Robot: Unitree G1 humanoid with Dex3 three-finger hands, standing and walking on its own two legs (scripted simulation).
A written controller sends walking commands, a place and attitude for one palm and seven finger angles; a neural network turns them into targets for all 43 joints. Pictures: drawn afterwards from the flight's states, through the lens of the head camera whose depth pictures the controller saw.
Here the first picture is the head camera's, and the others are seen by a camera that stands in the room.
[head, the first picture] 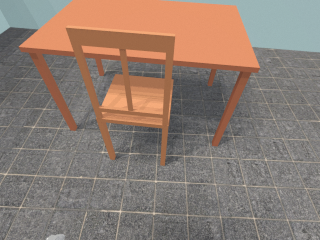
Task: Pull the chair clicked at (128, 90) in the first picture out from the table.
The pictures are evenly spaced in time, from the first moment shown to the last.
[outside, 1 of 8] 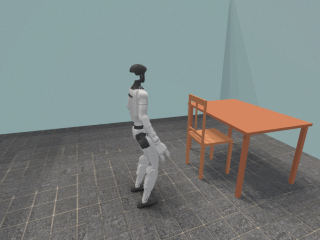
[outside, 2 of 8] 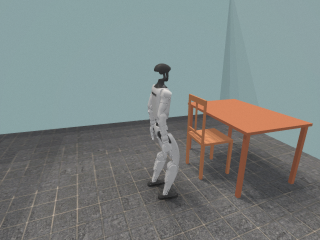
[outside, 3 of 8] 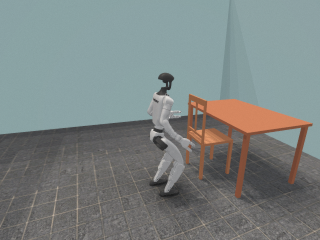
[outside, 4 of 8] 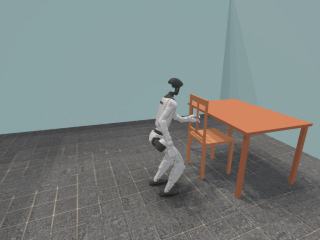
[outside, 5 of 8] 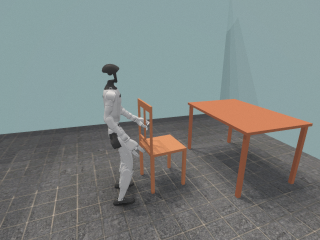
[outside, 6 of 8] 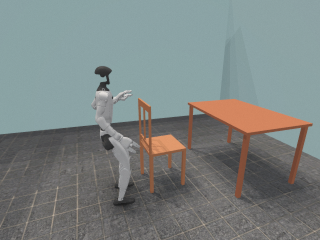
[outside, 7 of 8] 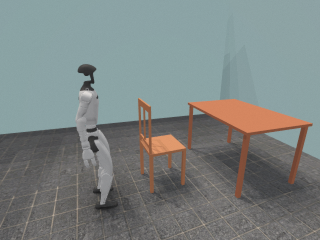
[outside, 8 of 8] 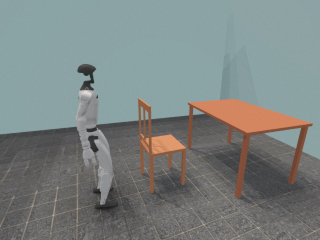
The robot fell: no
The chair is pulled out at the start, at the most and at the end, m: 0.00 0.62 0.61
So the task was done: yes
